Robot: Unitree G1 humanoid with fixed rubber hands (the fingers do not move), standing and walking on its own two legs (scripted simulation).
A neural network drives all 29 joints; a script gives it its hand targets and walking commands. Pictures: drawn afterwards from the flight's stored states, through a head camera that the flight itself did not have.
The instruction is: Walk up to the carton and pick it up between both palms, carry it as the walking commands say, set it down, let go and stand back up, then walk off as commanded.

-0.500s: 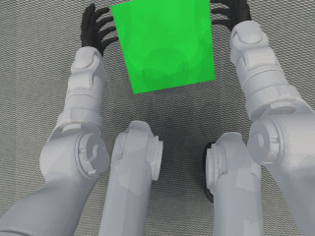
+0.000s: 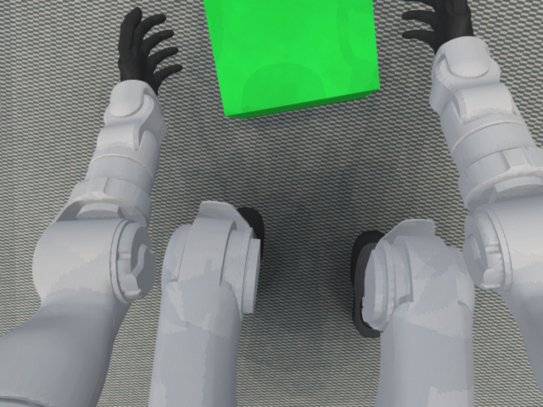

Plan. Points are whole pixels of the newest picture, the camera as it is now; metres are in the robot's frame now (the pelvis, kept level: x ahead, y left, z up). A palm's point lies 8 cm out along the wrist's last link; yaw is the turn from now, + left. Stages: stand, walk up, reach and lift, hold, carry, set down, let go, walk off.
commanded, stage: set down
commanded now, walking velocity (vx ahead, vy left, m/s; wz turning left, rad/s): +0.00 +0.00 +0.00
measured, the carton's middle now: (291, 35) +0.54 +0.06 -0.30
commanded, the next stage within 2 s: let go in 1.54 s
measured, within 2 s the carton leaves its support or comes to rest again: neither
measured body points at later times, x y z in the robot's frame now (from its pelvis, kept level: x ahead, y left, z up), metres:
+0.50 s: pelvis -0.01 +0.00 +0.04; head +0.33 +0.01 +0.34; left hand +0.49 +0.25 -0.10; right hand +0.56 -0.12 -0.09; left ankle +0.12 +0.13 -0.33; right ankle +0.09 -0.12 -0.33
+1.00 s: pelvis +0.02 +0.00 +0.17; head +0.33 +0.02 +0.49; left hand +0.49 +0.25 +0.05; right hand +0.56 -0.13 +0.05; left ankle +0.12 +0.13 -0.33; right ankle +0.09 -0.12 -0.33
